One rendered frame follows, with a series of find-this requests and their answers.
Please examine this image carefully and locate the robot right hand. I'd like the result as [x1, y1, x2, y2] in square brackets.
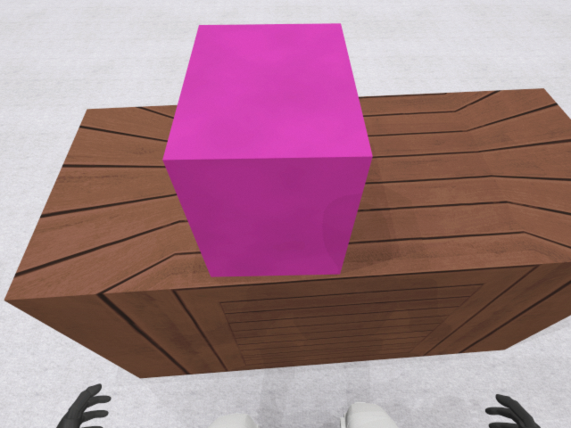
[485, 394, 541, 428]

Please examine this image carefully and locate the right robot thigh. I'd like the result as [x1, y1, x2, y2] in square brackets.
[340, 403, 398, 428]

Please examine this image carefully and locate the carton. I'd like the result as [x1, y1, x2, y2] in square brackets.
[162, 23, 373, 277]

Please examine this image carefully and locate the robot left hand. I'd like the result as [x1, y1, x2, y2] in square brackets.
[56, 383, 112, 428]

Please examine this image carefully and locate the pedestal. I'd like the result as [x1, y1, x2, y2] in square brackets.
[4, 88, 571, 378]

